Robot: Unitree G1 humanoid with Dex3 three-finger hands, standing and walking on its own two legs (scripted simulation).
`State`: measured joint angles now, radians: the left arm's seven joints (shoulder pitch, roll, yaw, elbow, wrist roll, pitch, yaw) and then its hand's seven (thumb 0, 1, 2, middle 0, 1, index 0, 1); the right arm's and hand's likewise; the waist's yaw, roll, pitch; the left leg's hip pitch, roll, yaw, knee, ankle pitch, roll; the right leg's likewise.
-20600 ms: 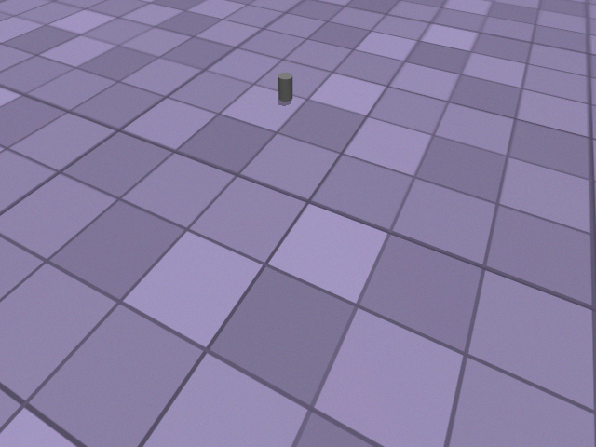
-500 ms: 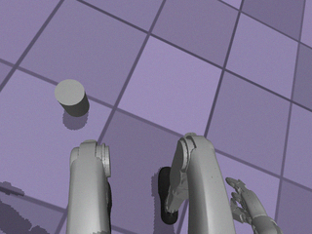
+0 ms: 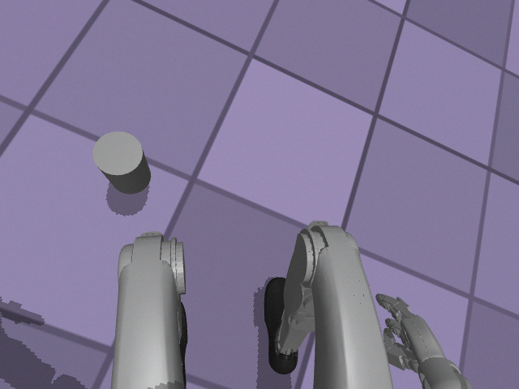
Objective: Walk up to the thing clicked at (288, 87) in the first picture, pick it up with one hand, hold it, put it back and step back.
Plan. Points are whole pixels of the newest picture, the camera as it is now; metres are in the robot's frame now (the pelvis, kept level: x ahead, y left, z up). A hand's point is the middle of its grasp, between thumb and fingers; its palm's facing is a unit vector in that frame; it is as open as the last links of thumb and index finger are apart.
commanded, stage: go down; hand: left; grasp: from the side
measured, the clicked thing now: (125, 165) +0.50 +0.22 -0.30
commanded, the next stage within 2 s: approach in 1.94 s
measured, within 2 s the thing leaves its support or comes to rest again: neither
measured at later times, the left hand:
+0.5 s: hand out of the picture +0.39 +0.41 +0.02, palm faces +0.19 -0.98 -0.08, open 17.5 cm
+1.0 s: hand out of the picture +0.39 +0.41 +0.01, palm faces +0.19 -0.98 -0.08, open 17.5 cm
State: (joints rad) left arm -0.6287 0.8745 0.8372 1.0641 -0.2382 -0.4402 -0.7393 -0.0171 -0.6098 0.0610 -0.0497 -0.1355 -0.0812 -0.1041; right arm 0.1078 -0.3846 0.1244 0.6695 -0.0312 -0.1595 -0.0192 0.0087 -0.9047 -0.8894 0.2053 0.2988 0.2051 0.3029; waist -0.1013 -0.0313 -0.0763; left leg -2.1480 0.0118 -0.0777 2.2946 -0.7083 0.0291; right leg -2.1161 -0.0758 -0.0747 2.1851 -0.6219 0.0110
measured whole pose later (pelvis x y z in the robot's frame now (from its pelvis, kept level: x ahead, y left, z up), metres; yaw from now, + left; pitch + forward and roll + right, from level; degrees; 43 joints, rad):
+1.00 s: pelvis +0.00 +0.00 +0.00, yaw +0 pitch +31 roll -7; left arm -0.61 0.86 0.82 1.05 -0.22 -0.45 -0.73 -0.02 -0.61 0.08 -0.04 -0.17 -0.08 -0.13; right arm 0.11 -0.38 0.12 0.68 -0.03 -0.15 -0.02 0.01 -0.90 -0.89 0.21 0.30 0.21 0.30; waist -0.10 -0.03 -0.08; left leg -2.15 0.01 -0.08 2.30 -0.70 0.03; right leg -2.12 -0.07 -0.07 2.19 -0.62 0.01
